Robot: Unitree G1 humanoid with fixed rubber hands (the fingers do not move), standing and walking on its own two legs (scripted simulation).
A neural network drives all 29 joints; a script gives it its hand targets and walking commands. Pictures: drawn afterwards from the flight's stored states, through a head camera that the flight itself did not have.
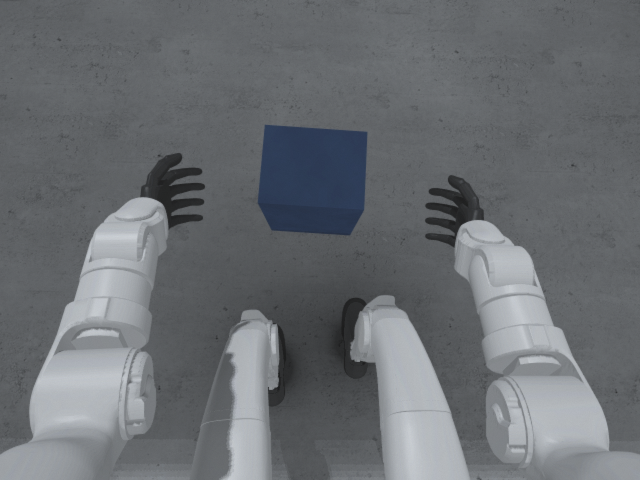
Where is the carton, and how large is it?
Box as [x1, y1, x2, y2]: [258, 125, 366, 234]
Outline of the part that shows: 265,125 258,204 271,229 349,234 363,210 366,132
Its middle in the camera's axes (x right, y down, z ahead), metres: -0.02 -0.13 +0.94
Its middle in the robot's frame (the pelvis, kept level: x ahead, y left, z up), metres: +0.56 +0.00 -0.52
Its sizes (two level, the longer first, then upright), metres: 0.218 0.171 0.290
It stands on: the floor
